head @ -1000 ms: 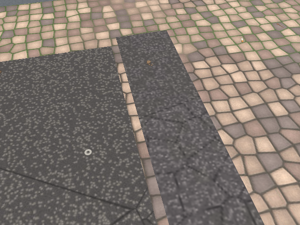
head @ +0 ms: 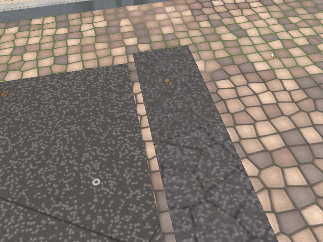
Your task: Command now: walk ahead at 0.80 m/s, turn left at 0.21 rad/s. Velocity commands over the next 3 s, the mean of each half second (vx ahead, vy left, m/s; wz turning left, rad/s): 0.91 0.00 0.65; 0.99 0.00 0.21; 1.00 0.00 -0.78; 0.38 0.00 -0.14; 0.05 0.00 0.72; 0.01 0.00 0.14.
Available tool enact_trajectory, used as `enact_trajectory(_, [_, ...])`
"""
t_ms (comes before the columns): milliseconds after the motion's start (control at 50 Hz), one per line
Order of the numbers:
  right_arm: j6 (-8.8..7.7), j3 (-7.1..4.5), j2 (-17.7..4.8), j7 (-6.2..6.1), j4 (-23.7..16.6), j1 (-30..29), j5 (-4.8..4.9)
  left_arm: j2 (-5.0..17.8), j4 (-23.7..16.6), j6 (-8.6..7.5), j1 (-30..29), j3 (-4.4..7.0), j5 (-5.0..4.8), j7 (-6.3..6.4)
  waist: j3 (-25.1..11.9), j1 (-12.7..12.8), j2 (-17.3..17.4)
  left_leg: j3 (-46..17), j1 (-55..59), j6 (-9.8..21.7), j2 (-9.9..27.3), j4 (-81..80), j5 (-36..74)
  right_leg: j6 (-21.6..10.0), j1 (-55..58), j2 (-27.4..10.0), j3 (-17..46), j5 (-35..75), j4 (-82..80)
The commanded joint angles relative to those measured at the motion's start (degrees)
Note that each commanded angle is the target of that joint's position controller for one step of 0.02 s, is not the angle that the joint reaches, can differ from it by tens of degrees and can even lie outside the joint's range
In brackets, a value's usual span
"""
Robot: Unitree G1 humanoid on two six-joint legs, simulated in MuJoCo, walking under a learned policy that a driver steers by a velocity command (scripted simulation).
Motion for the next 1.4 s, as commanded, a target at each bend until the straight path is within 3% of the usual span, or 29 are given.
enact_trajectory(20, [-0.81, -0.20, -2.74, 1.98, -6.18, -5.64, -0.32, 7.60, -2.83, -1.78, 1.05, 0.91, -0.38, 0.50, 6.45, -1.38, -6.09, -3.07, -22.89, -2.04, 3.34, 5.14, 7.37, -5.78, 10.21, -17.30, 23.21, -16.57, -24.20])
enact_trajectory(220, [1.26, 1.74, 0.04, 3.35, -13.94, -22.03, 0.60, 5.57, -1.06, -3.67, 9.26, -0.18, -0.80, 1.27, 13.90, 0.81, -5.60, 11.15, -15.49, 1.63, 1.08, -18.75, 17.09, -2.02, 13.81, -13.61, -6.70, 23.84, -29.45])
enact_trajectory(280, [1.38, 1.23, -2.59, 2.55, -13.89, -17.82, 0.80, 9.49, -1.47, -2.48, 9.96, 0.44, -0.45, 2.32, 7.56, -2.91, -9.68, 17.00, -5.35, 5.64, -5.77, -22.34, 10.93, -0.35, 22.52, -14.87, -10.95, 73.79, -14.41])
enact_trajectory(320, [1.13, -0.33, -6.30, 1.87, -10.11, -1.07, 1.26, 13.75, -3.24, -0.34, 7.67, 1.82, 0.10, 2.77, -1.49, -10.87, -12.89, 16.79, 10.26, 7.98, -9.44, -21.86, 3.06, -1.34, 22.05, -16.58, -10.58, 86.88, 9.11])
enact_trajectory(340, [0.91, -1.98, -9.35, 1.24, -6.69, 10.92, 0.98, 14.67, -4.58, 0.10, 5.47, 2.30, -0.13, 2.33, -6.62, -15.93, -11.37, 13.29, 25.21, 9.64, -9.88, -26.83, 1.89, -1.80, 14.43, -16.42, -9.51, 78.67, 25.65])
enact_trajectory(360, [1.17, -3.65, -12.30, 0.24, -5.27, 13.49, 1.13, 11.68, -5.35, -0.23, 4.07, 1.97, 0.36, 1.41, -7.38, -15.27, -5.58, 1.24, 37.95, 11.33, -3.33, -28.04, -8.11, -1.21, -2.48, -11.20, -8.07, 39.54, 43.85])
enact_trajectory(380, [2.12, -4.55, -17.21, 0.22, -6.67, 7.46, -0.02, 4.52, -11.84, -1.66, 2.19, 0.48, -1.03, -0.10, -7.29, -7.43, 10.58, -35.24, 49.18, 21.43, 10.42, -40.19, -18.26, 2.37, -30.63, 1.72, -1.78, -6.59, 63.93])
enact_trajectory(400, [2.40, -4.63, -16.67, 0.10, -6.78, 9.13, 0.55, 8.27, -15.69, -3.23, -6.52, 0.60, -1.25, -0.18, -7.32, -9.95, 2.02, -43.97, 48.73, 20.76, 11.95, -48.34, -19.07, 0.82, -37.97, -0.19, 9.23, -1.27, 65.14])
enact_trajectory(440, [1.40, -3.61, -11.44, -0.81, -5.52, 7.70, 0.68, 8.35, -16.49, -4.41, -7.76, 0.07, -0.89, -0.14, 1.36, -5.56, -8.02, -34.66, 34.31, 16.25, 10.36, -51.91, -9.50, 0.22, -34.86, -5.64, 9.98, 3.70, 55.02])
enact_trajectory(520, [-1.38, -1.42, -7.74, -1.76, -6.67, 4.35, 2.26, 6.19, -18.00, 0.10, -6.97, -0.85, 2.23, -0.90, 6.69, 0.95, -7.69, -20.25, 14.52, 14.10, 2.47, -53.25, 1.69, 4.61, -27.34, -9.64, 8.27, 0.39, 43.80])
enact_trajectory(600, [-3.15, -0.97, -7.59, -1.14, -5.75, 10.24, 2.45, 4.83, -24.03, 0.42, -20.61, -2.45, 1.30, -2.03, 11.31, -3.58, -3.71, -12.05, 8.27, 9.65, -2.28, -57.20, 21.50, 4.54, -22.84, -8.10, 2.25, 19.33, 20.73])
enact_trajectory(660, [-3.64, -0.89, -8.27, -0.98, -4.36, 15.61, 3.40, 4.37, -25.36, -0.06, -25.27, -3.02, -0.23, -2.59, 9.03, -7.53, -1.26, -10.43, 16.28, 5.47, -0.79, -58.30, 39.17, 1.19, -16.71, -4.27, -0.75, 32.13, 8.58])
enact_trajectory(720, [-3.71, -1.14, -11.15, -1.85, -4.09, 15.52, 2.61, 7.30, -26.15, -0.04, -25.29, -2.23, -0.57, -1.85, 5.06, -6.48, 1.30, -9.07, 30.58, 3.36, 1.71, -51.95, 60.89, -1.68, -13.72, 0.02, -1.27, 28.04, 1.71])
enact_trajectory(760, [-3.32, -1.82, -14.39, -2.53, -4.13, 13.66, 0.78, 12.26, -23.26, -0.08, -13.26, -0.11, -1.30, -0.52, -2.48, 0.56, 4.22, -9.97, 36.15, 2.13, 4.50, -37.76, 73.51, -3.21, -2.89, 2.59, 1.23, 19.43, 1.63])
enact_trajectory(800, [-2.66, -1.85, -13.57, -2.61, -5.76, 6.23, -0.99, 16.83, -16.80, 0.73, 10.49, 2.23, -1.44, 1.72, -11.55, 13.33, 2.47, -6.30, 24.40, 2.39, 1.59, -7.62, 61.12, -5.42, 19.97, -2.85, 4.12, 7.73, 4.09])
enact_trajectory(820, [-2.96, 0.25, -3.77, -1.81, -8.24, 13.33, 1.75, 21.81, -15.79, 0.62, 12.52, 3.64, 1.18, 1.72, -16.88, 6.24, -16.98, -2.59, 1.11, -1.23, -8.41, 20.15, 10.21, -14.59, 36.09, -19.22, 33.43, -2.71, 3.04])
enact_trajectory(840, [-4.11, 0.84, -5.90, -1.51, -8.54, 13.17, 2.22, 17.74, -15.12, 0.88, 9.92, 3.31, -0.18, -0.12, -18.92, 5.47, -18.80, -5.31, -8.64, -0.41, -10.91, 24.40, -6.86, -17.51, 36.79, -20.65, 55.47, -8.07, -9.72])
enact_trajectory(860, [-3.96, 1.00, -6.68, -1.65, -9.88, 7.75, 1.77, 14.04, -15.86, 0.53, 2.63, 2.78, -0.45, -0.90, -7.70, 2.72, -11.65, -5.19, -14.19, 0.20, -4.70, 22.79, -1.61, -17.25, 29.12, -18.43, 47.94, -10.02, -11.79])
enact_trajectory(900, [-3.82, 1.58, -6.44, -0.92, -12.58, -0.67, -0.40, 8.06, -13.97, 0.28, 2.21, 1.42, -0.64, -1.32, 0.97, 1.33, -0.32, -3.82, -12.69, -0.31, -0.86, 15.26, 0.50, -14.65, 14.51, -13.72, 37.11, -2.69, -13.61])
enact_trajectory(980, [-2.00, 3.40, -3.68, 0.43, -17.84, -3.96, -2.62, 9.81, -10.83, -0.88, 4.66, 1.40, -1.93, -0.33, 6.83, -3.90, -4.45, -1.93, -11.56, -4.73, 3.42, 1.98, -2.01, -14.74, -0.50, -8.84, 30.66, 1.43, -19.31])
enact_trajectory(1040, [-2.34, 4.80, -4.13, 1.54, -22.29, -13.76, -0.84, 11.93, -12.96, -1.27, 2.10, 2.36, -1.85, -0.31, 9.86, -3.05, -5.13, 1.54, -0.10, -7.37, 3.24, -19.22, 11.01, -12.87, -13.34, -4.58, 23.87, 7.08, -24.33])
enact_trajectory(1140, [-2.32, 4.11, -6.77, 0.37, -22.88, -16.94, 0.34, 15.04, -12.89, -1.08, 6.92, 3.77, -3.22, -1.26, 5.82, 0.31, -5.62, 2.94, 10.40, -7.02, -0.51, -32.12, 19.70, -8.71, -2.15, -5.68, 23.92, 26.96, -18.96])
enact_trajectory(1180, [-2.86, 2.48, -9.69, -0.90, -20.72, -8.77, 0.13, 16.88, -12.62, -0.55, 7.97, 4.20, -2.74, -0.97, -1.31, -3.49, -4.67, 3.73, 20.31, -5.64, -3.26, -34.73, 11.17, -6.46, 2.99, -4.33, 22.38, 41.75, -2.99])
enact_trajectory(1200, [-3.19, 1.41, -11.54, -1.85, -18.67, 0.26, -0.24, 17.55, -13.19, -0.54, 6.33, 4.44, -2.78, -1.14, -6.41, -8.38, -4.09, 2.30, 32.11, -4.77, -0.57, -33.47, 8.75, -5.24, -2.47, -1.97, 21.16, 39.38, 10.29])
enact_trajectory(1220, [-3.25, -0.28, -16.13, -3.19, -17.65, 12.54, -1.50, 13.06, -15.08, -1.02, 4.61, 3.23, -2.78, -1.16, -14.74, -13.53, 0.63, -10.01, 44.96, -3.04, 11.91, -34.40, -10.02, -4.73, -11.15, 0.86, 17.69, 24.60, 28.81])
enact_trajectory(1240, [-2.66, -1.19, -20.15, -3.23, -17.49, 12.90, -3.40, 4.97, -17.95, -0.80, 9.35, 1.25, -5.16, -0.75, -20.80, -8.85, 14.88, -38.71, 54.04, 0.98, 27.33, -44.85, -26.95, -3.71, -26.86, 5.41, 12.37, -9.65, 45.69])
enact_trajectory(1260, [-2.03, -1.46, -17.33, -2.97, -17.39, 8.84, -1.93, 8.33, -18.29, 0.10, 7.38, 1.15, -3.90, -0.32, -16.27, -7.01, 13.78, -45.27, 48.73, 2.90, 26.09, -48.90, -32.38, -4.67, -33.83, 0.96, 10.71, -4.39, 51.63])
enact_trajectory(1300, [-2.23, 0.43, -8.45, -2.31, -17.04, 3.48, -1.12, 9.81, -18.17, 1.31, -1.30, 1.52, -1.94, -1.22, -2.23, -6.62, 1.60, -24.02, 34.89, 1.33, 19.90, -48.42, -13.58, -4.07, -34.59, -3.68, 9.21, 3.09, 48.04])
enact_trajectory(1400, [-4.18, 1.32, -4.43, -1.40, -11.07, 7.75, 1.10, 5.71, -23.21, 4.74, -9.56, 0.39, -0.49, -3.75, 3.98, -2.73, 3.51, -1.45, 27.47, -1.72, 15.29, -51.16, 16.92, -2.97, -36.69, -7.32, 7.25, 5.62, 45.05])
